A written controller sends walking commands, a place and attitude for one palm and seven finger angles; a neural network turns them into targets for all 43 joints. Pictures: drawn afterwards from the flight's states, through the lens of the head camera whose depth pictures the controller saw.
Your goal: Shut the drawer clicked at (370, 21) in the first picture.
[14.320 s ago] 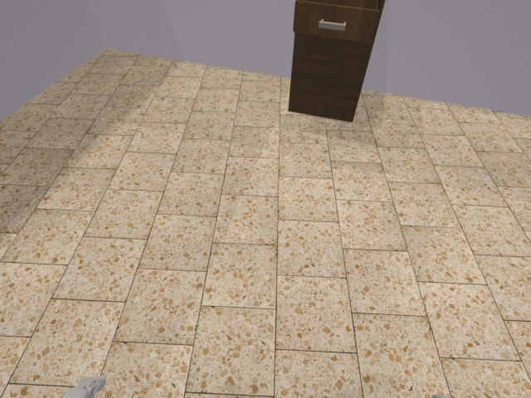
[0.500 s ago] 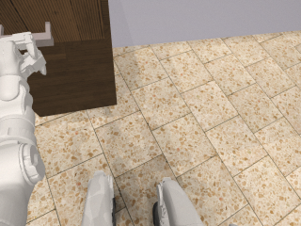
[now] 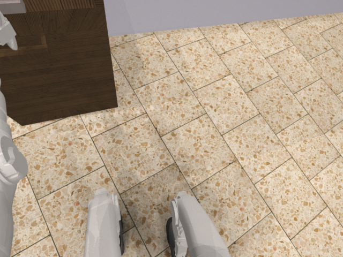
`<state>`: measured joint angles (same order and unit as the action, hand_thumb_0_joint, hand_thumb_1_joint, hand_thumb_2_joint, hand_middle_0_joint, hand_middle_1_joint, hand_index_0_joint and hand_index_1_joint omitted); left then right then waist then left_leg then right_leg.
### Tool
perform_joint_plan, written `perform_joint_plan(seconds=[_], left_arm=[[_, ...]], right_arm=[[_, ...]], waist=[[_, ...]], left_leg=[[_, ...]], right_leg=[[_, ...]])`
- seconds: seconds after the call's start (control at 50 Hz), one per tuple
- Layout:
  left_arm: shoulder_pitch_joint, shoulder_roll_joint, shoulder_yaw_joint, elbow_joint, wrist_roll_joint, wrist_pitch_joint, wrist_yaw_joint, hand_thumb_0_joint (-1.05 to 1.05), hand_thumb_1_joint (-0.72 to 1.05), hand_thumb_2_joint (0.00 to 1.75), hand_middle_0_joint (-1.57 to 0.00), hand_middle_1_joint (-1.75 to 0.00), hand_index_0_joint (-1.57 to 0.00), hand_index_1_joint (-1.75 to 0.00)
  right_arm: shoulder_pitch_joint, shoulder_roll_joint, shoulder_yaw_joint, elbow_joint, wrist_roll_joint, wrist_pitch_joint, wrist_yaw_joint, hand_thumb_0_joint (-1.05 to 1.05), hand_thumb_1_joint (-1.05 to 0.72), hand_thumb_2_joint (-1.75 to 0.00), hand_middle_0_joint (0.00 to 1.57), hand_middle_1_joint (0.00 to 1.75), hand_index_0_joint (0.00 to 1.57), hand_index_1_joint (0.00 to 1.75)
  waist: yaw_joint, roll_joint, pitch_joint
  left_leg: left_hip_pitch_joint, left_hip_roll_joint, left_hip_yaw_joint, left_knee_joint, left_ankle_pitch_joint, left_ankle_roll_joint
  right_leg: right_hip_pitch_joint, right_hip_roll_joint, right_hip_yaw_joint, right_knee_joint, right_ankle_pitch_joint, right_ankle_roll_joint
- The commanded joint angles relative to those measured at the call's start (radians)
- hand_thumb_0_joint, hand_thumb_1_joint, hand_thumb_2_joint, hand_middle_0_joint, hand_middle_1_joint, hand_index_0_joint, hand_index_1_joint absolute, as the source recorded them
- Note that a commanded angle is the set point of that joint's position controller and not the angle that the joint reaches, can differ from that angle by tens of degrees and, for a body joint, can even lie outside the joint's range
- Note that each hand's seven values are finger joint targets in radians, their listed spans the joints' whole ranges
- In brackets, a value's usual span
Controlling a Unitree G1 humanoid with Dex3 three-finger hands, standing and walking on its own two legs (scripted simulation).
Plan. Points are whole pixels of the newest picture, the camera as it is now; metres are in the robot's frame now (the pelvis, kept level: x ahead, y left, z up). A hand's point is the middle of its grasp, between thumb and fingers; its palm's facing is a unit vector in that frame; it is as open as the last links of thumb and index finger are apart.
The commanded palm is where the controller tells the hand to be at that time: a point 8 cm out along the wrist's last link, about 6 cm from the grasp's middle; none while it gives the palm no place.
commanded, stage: push the drawer shut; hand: left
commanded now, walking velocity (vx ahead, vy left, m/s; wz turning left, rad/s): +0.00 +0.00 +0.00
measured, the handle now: out of the picture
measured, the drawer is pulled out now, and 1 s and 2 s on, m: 0.01 0.00 0.00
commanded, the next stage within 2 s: pull the fist back off the drawer in 0.44 s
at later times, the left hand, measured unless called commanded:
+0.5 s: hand (1, 21) +0.57 +0.29 +0.08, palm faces +0.20 -0.98 -0.06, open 3.3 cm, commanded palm +0.62 +0.28 +0.07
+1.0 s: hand (5, 22) +0.57 +0.28 +0.08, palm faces +0.23 -0.97 -0.04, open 3.3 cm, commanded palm +0.56 +0.27 +0.07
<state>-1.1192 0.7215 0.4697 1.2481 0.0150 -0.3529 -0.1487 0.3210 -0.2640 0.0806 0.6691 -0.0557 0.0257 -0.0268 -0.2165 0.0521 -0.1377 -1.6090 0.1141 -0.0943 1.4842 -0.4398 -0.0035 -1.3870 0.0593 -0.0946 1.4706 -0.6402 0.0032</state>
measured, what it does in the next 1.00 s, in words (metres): stands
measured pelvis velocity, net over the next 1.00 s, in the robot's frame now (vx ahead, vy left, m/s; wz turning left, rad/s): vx -0.01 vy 0.01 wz -0.01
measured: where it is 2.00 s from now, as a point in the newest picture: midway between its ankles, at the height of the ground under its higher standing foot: (147, 246)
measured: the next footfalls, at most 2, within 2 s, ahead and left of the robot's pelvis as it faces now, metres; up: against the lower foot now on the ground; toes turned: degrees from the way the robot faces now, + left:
none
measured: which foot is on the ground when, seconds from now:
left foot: down 0.00-1.00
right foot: down 0.00-1.00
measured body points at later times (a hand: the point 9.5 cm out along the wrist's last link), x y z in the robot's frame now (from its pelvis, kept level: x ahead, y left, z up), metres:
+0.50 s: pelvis -0.01 +0.00 -0.01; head +0.19 +0.07 +0.39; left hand +0.55 +0.34 +0.08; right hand +0.00 -0.26 -0.10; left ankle +0.10 +0.13 -0.56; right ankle +0.02 -0.13 -0.56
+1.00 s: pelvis -0.01 +0.01 +0.00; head +0.19 +0.07 +0.40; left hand +0.55 +0.33 +0.08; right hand +0.00 -0.25 -0.10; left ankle +0.10 +0.13 -0.56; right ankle +0.02 -0.13 -0.56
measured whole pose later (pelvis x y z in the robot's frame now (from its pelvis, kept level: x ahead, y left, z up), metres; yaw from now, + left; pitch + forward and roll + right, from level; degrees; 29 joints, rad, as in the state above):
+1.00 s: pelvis -0.01 +0.01 +0.00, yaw -1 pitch +32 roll -9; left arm -1.15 0.74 0.45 1.20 0.02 -0.28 -0.14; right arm 0.34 -0.25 0.09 0.66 -0.06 0.01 -0.02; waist -0.23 0.05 -0.12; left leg -1.63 0.11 -0.10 1.48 -0.43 0.00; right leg -1.40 0.06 -0.10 1.45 -0.62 0.01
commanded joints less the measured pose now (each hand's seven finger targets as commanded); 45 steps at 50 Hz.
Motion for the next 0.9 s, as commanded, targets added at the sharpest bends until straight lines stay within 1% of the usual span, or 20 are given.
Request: perform_joint_plan(seconds=[0.0, 0.06, 0.1, 0.14, 0.16, 0.24, 0.3, 0.34, 0.38, 0.46, 0.5, 0.52, 0.58, 0.6, 0.68, 0.74, 0.76, 0.82, 0.84, 0.88], left_arm=[[-0.593, 0.285, 0.009, -0.234, -0.006, -0.061, 0.010, 0.00, 0.90, 0.90, -1.40, -1.60, -1.40, -1.60], [-0.628, 0.324, 0.017, -0.263, 0.002, -0.060, 0.003, 0.00, 0.90, 0.90, -1.40, -1.60, -1.40, -1.60], [-0.638, 0.334, 0.013, -0.247, 0.005, -0.050, -0.001, 0.00, 0.90, 0.90, -1.40, -1.60, -1.40, -1.60], [-0.643, 0.328, -0.001, -0.228, 0.001, -0.038, -0.002, 0.00, 0.90, 0.90, -1.40, -1.60, -1.40, -1.60], [-0.652, 0.315, -0.015, -0.234, 0.000, -0.039, -0.004, 0.00, 0.90, 0.90, -1.40, -1.60, -1.40, -1.60], [-0.670, 0.337, -0.017, -0.260, -0.009, -0.028, -0.008, 0.00, 0.90, 0.90, -1.40, -1.60, -1.40, -1.60], [-0.688, 0.322, -0.041, -0.275, -0.012, -0.022, -0.014, 0.00, 0.90, 0.90, -1.40, -1.60, -1.40, -1.60], [-0.678, 0.298, -0.058, -0.263, -0.018, -0.011, -0.012, 0.00, 0.90, 0.90, -1.40, -1.60, -1.40, -1.60], [-0.690, 0.313, -0.053, -0.281, -0.020, -0.015, -0.009, 0.00, 0.90, 0.90, -1.40, -1.60, -1.40, -1.60], [-0.684, 0.292, -0.063, -0.268, -0.022, -0.007, -0.004, 0.00, 0.90, 0.90, -1.40, -1.60, -1.40, -1.60], [-0.675, 0.296, -0.060, -0.259, -0.027, -0.004, -0.001, 0.00, 0.90, 0.90, -1.40, -1.60, -1.40, -1.60], [-0.679, 0.317, -0.047, -0.266, -0.028, -0.006, 0.001, 0.00, 0.90, 0.90, -1.40, -1.60, -1.40, -1.60], [-0.679, 0.299, -0.049, -0.271, -0.030, -0.011, 0.000, 0.00, 0.90, 0.90, -1.40, -1.60, -1.40, -1.60], [-0.670, 0.312, -0.035, -0.258, -0.028, -0.010, 0.002, 0.00, 0.90, 0.90, -1.40, -1.60, -1.40, -1.60], [-0.667, 0.279, -0.037, -0.269, -0.027, -0.014, 0.009, 0.00, 0.90, 0.90, -1.40, -1.60, -1.40, -1.60], [-0.647, 0.285, -0.022, -0.256, -0.019, -0.011, 0.013, 0.00, 0.90, 0.90, -1.40, -1.60, -1.40, -1.60], [-0.647, 0.267, -0.028, -0.262, -0.018, -0.014, 0.013, 0.00, 0.90, 0.90, -1.40, -1.60, -1.40, -1.60], [-0.616, 0.257, -0.023, -0.259, -0.014, -0.007, 0.016, 0.00, 0.90, 0.90, -1.40, -1.60, -1.40, -1.60], [-0.613, 0.233, -0.035, -0.267, -0.018, -0.004, 0.016, 0.00, 0.90, 0.90, -1.40, -1.60, -1.40, -1.60], [-0.590, 0.258, -0.005, -0.289, -0.018, -0.009, 0.016, 0.00, 0.90, 0.90, -1.40, -1.60, -1.40, -1.60]], right_arm=[[0.212, -0.217, -0.068, -0.021, 0.000, -0.001, -0.018, 0.00, -0.90, -0.90, 0.20, 0.30, 0.20, 0.30], [0.221, -0.218, -0.064, -0.022, -0.002, -0.002, -0.018, 0.00, -0.90, -0.90, 0.20, 0.30, 0.20, 0.30], [0.221, -0.219, -0.059, -0.023, 0.000, 0.001, -0.019, 0.00, -0.90, -0.90, 0.20, 0.30, 0.20, 0.30], [0.217, -0.221, -0.055, -0.026, 0.004, 0.002, -0.025, 0.00, -0.90, -0.90, 0.20, 0.30, 0.20, 0.30], [0.217, -0.220, -0.053, -0.027, 0.004, -0.002, -0.027, 0.00, -0.90, -0.90, 0.20, 0.30, 0.20, 0.30], [0.216, -0.224, -0.046, -0.024, 0.005, -0.010, -0.036, 0.00, -0.90, -0.90, 0.20, 0.30, 0.20, 0.30], [0.214, -0.227, -0.044, -0.018, 0.006, -0.019, -0.041, 0.00, -0.90, -0.90, 0.20, 0.30, 0.20, 0.30], [0.206, -0.228, -0.041, -0.018, 0.008, -0.027, -0.044, 0.00, -0.90, -0.90, 0.20, 0.30, 0.20, 0.30], [0.205, -0.233, -0.038, -0.015, 0.007, -0.034, -0.048, 0.00, -0.90, -0.90, 0.20, 0.30, 0.20, 0.30], [0.200, -0.228, -0.036, -0.016, 0.010, -0.047, -0.049, 0.00, -0.90, -0.90, 0.20, 0.30, 0.20, 0.30], [0.196, -0.231, -0.034, -0.018, 0.011, -0.051, -0.052, 0.00, -0.90, -0.90, 0.20, 0.30, 0.20, 0.30], [0.198, -0.232, -0.033, -0.016, 0.010, -0.052, -0.053, 0.00, -0.90, -0.90, 0.20, 0.30, 0.20, 0.30], [0.202, -0.229, -0.036, -0.016, 0.009, -0.055, -0.048, 0.00, -0.90, -0.90, 0.20, 0.30, 0.20, 0.30], [0.204, -0.230, -0.036, -0.017, 0.008, -0.054, -0.047, 0.00, -0.90, -0.90, 0.20, 0.30, 0.20, 0.30], [0.210, -0.226, -0.045, -0.019, 0.004, -0.047, -0.039, 0.00, -0.90, -0.90, 0.20, 0.30, 0.20, 0.30], [0.216, -0.224, -0.048, -0.020, 0.001, -0.038, -0.032, 0.00, -0.90, -0.90, 0.20, 0.30, 0.20, 0.30], [0.217, -0.220, -0.050, -0.022, 0.001, -0.038, -0.028, 0.00, -0.90, -0.90, 0.20, 0.30, 0.20, 0.30], [0.222, -0.221, -0.056, -0.021, -0.002, -0.029, -0.022, 0.00, -0.90, -0.90, 0.20, 0.30, 0.20, 0.30], [0.222, -0.216, -0.059, -0.019, -0.002, -0.029, -0.019, 0.00, -0.90, -0.90, 0.20, 0.30, 0.20, 0.30], [0.229, -0.218, -0.064, -0.018, -0.005, -0.024, -0.015, 0.00, -0.90, -0.90, 0.20, 0.30, 0.20, 0.30]], waist=[[-0.073, 0.251, -0.557], [-0.068, 0.303, -0.604], [-0.079, 0.302, -0.573], [-0.090, 0.268, -0.540], [-0.093, 0.299, -0.537], [-0.093, 0.323, -0.567], [-0.098, 0.358, -0.580], [-0.106, 0.345, -0.551], [-0.104, 0.364, -0.567], [-0.106, 0.364, -0.552], [-0.108, 0.336, -0.540], [-0.106, 0.336, -0.549], [-0.101, 0.354, -0.560], [-0.098, 0.331, -0.554], [-0.097, 0.329, -0.556], [-0.087, 0.310, -0.541], [-0.081, 0.334, -0.550], [-0.072, 0.318, -0.548], [-0.075, 0.322, -0.548], [-0.056, 0.324, -0.584]], left_leg=[[0.719, -0.019, -0.053, -0.128, 0.047, 0.053], [0.737, -0.018, -0.052, -0.113, 0.081, 0.053], [0.723, -0.014, -0.058, -0.116, 0.056, 0.052], [0.678, -0.014, -0.057, -0.121, -0.005, 0.056], [0.699, -0.012, -0.065, -0.129, -0.009, 0.055], [0.708, -0.010, -0.065, -0.129, -0.021, 0.054], [0.749, -0.004, -0.082, -0.140, -0.027, 0.049], [0.739, -0.002, -0.086, -0.154, -0.071, 0.050], [0.758, 0.000, -0.091, -0.159, -0.063, 0.048], [0.755, 0.000, -0.096, -0.171, -0.100, 0.047], [0.738, 0.000, -0.092, -0.172, -0.102, 0.048], [0.729, 0.001, -0.087, -0.168, -0.097, 0.049], [0.750, -0.003, -0.090, -0.167, -0.071, 0.045], [0.738, -0.004, -0.090, -0.166, -0.074, 0.045], [0.756, -0.006, -0.091, -0.164, -0.043, 0.043], [0.740, -0.008, -0.090, -0.169, -0.054, 0.041], [0.755, -0.011, -0.093, -0.169, -0.047, 0.041], [0.759, -0.011, -0.093, -0.176, -0.048, 0.038], [0.764, -0.012, -0.090, -0.175, -0.042, 0.040], [0.788, -0.011, -0.090, -0.173, 0.002, 0.037]], right_leg=[[-0.054, 0.023, 0.025, -0.238, 0.146, -0.029], [-0.055, 0.024, 0.027, -0.224, 0.161, -0.034], [-0.071, 0.024, 0.024, -0.225, 0.152, -0.031], [-0.071, 0.025, 0.026, -0.230, 0.124, -0.027], [-0.093, 0.022, 0.024, -0.225, 0.124, -0.029], [-0.084, 0.021, 0.026, -0.227, 0.124, -0.028], [-0.118, 0.019, 0.020, -0.221, 0.125, -0.030], [-0.126, 0.019, 0.016, -0.226, 0.108, -0.028], [-0.130, 0.016, 0.015, -0.222, 0.112, -0.029], [-0.143, 0.016, 0.015, -0.227, 0.097, -0.029], [-0.126, 0.015, 0.016, -0.233, 0.099, -0.026], [-0.114, 0.014, 0.018, -0.233, 0.101, -0.025], [-0.118, 0.014, 0.014, -0.228, 0.115, -0.029], [-0.109, 0.015, 0.013, -0.228, 0.114, -0.029], [-0.114, 0.018, 0.009, -0.227, 0.128, -0.031], [-0.099, 0.020, 0.006, -0.229, 0.120, -0.033], [-0.113, 0.020, 0.007, -0.225, 0.121, -0.035], [-0.105, 0.019, 0.004, -0.227, 0.121, -0.035], [-0.103, 0.020, 0.005, -0.235, 0.125, -0.034], [-0.087, 0.019, 0.002, -0.227, 0.142, -0.036]])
